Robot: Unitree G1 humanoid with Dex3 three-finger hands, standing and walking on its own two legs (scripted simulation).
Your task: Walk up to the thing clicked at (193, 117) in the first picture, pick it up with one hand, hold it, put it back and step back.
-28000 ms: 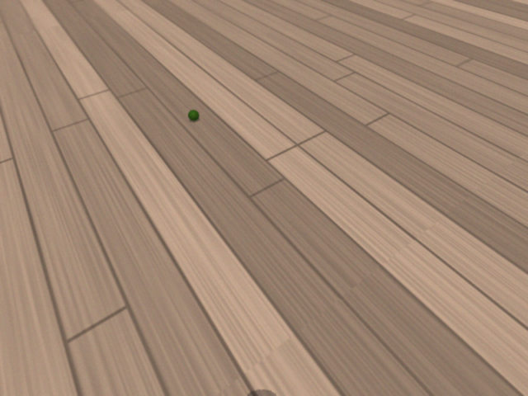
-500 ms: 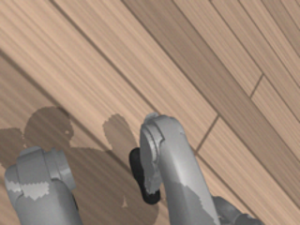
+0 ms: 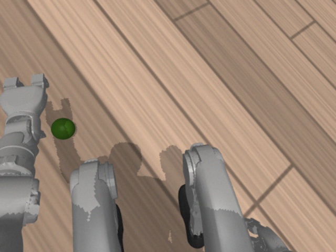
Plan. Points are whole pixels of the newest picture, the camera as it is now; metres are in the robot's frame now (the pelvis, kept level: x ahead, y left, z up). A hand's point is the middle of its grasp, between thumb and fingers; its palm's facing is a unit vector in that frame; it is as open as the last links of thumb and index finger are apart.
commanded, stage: withdraw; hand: left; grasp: from above
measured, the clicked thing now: (63, 128) +0.46 +0.29 -0.31
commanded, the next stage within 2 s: home in 0.44 s
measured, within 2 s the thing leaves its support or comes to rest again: neither
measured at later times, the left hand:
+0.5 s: hand (47, 128) +0.42 +0.29 -0.18, palm faces -0.42 -0.07 -0.91, open 13.7 cm
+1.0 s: hand (22, 138) +0.36 +0.27 -0.02, palm faces -0.34 -0.46 -0.82, open 9.1 cm
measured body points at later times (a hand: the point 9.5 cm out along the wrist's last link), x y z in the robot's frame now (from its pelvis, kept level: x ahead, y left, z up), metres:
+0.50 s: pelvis -0.01 -0.01 -0.01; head +0.21 +0.07 +0.37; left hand +0.44 +0.29 -0.13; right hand +0.04 -0.30 -0.10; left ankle +0.07 +0.13 -0.31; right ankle +0.11 -0.14 -0.31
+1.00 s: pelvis +0.00 -0.01 +0.10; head +0.18 +0.04 +0.51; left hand +0.37 +0.29 +0.03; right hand +0.14 -0.27 -0.02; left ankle +0.07 +0.13 -0.31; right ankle +0.11 -0.14 -0.31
